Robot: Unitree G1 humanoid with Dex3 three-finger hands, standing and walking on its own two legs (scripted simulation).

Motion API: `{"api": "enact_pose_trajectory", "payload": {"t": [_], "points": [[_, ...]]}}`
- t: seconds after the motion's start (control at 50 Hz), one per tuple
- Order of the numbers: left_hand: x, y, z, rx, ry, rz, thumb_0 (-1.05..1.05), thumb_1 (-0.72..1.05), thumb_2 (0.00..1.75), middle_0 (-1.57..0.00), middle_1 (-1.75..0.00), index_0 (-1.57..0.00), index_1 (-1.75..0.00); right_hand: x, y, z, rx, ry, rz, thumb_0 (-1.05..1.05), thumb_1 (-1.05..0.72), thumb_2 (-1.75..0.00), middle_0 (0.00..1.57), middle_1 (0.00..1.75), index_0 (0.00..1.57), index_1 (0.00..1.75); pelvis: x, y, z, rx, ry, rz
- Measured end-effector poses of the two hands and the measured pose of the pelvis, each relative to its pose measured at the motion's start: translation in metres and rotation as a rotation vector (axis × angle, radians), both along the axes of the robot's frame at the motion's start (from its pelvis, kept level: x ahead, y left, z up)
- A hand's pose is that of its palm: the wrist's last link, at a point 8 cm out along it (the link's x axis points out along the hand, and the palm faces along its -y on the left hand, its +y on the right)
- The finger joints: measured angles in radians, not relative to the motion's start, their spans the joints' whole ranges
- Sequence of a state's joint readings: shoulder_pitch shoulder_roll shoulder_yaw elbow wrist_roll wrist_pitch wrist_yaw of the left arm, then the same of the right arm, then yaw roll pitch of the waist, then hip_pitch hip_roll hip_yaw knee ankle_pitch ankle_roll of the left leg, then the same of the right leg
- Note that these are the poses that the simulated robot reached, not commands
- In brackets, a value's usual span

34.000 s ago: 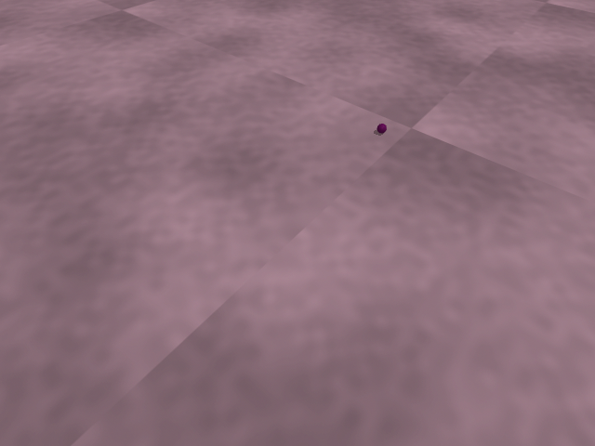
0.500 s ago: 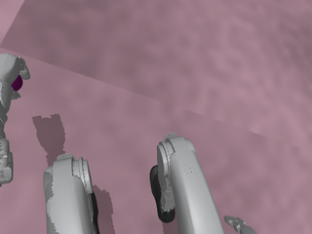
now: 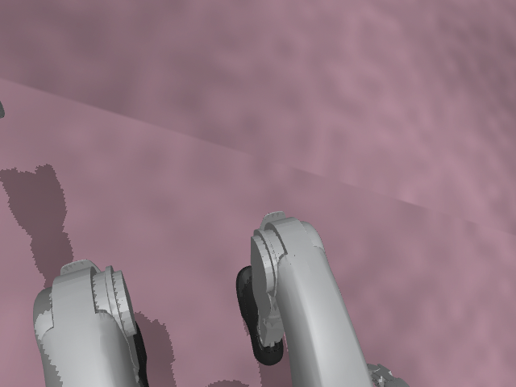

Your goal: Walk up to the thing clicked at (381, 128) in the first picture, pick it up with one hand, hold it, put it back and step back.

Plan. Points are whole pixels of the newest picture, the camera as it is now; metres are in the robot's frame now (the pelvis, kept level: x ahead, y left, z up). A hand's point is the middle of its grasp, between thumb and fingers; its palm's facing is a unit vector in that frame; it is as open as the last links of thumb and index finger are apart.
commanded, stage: crouch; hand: left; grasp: from above
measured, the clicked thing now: out of the picture +0.53 +0.31 -0.18
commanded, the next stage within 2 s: lower in 0.06 s
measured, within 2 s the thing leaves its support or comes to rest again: rests again in 1.92 s
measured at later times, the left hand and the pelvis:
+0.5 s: hand out of the picture +0.51 +0.29 -0.21, palm faces -0.48 -0.07 -0.87, open 7.0 cm; pelvis +0.00 +0.00 -0.01, yaw -2 degrees
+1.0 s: hand out of the picture +0.51 +0.29 -0.25, palm faces -0.47 -0.08 -0.88, open 7.0 cm; pelvis +0.00 +0.01 -0.02, yaw -4 degrees
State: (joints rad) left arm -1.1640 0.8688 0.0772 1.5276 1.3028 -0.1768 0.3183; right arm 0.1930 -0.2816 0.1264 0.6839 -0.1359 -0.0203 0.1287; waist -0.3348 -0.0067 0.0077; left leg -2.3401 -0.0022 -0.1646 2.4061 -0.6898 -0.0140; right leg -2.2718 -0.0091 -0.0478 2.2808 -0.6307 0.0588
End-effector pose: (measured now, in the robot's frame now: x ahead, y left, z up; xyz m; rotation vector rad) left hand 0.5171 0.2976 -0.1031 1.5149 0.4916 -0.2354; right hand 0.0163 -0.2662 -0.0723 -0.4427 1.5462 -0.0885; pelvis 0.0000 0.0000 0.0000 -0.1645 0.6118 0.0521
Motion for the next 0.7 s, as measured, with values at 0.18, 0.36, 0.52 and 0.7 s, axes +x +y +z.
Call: {"api": "enact_pose_trajectory", "payload": {"t": [0.18,0.36,0.52,0.7], "points": [[0.003,0.002,-0.008,-0.003,0.006,0.006,0.00,0.34,0.35,-0.74,-0.62,-0.89,-0.58,0.005,0.000,-0.002,0.000,0.005,0.019,0.00,-0.91,-0.90,0.21,0.30,0.20,0.30,0.002,0.000,-0.004,-0.006,-0.001,-0.002],[0.001,0.001,-0.026,-0.014,0.037,0.003,0.00,0.34,0.33,-0.75,-0.61,-0.90,-0.56,0.006,-0.002,-0.003,-0.007,0.014,0.043,0.00,-0.91,-0.90,0.21,0.30,0.20,0.30,0.001,0.001,-0.009,-0.014,-0.014,-0.007],[-0.001,-0.003,-0.048,-0.030,0.037,-0.019,-0.01,0.35,0.31,-0.76,-0.61,-0.91,-0.55,0.000,0.000,-0.002,-0.015,0.033,0.063,0.00,-0.92,-0.90,0.21,0.30,0.20,0.30,0.000,0.002,-0.015,-0.025,-0.031,-0.014],[0.005,-0.003,-0.062,-0.022,0.003,-0.010,-0.01,0.35,0.30,-0.76,-0.60,-0.91,-0.55,-0.005,0.006,0.001,-0.020,0.043,0.073,0.00,-0.91,-0.90,0.21,0.30,0.20,0.30,0.002,0.004,-0.020,-0.039,-0.031,-0.022]]}}
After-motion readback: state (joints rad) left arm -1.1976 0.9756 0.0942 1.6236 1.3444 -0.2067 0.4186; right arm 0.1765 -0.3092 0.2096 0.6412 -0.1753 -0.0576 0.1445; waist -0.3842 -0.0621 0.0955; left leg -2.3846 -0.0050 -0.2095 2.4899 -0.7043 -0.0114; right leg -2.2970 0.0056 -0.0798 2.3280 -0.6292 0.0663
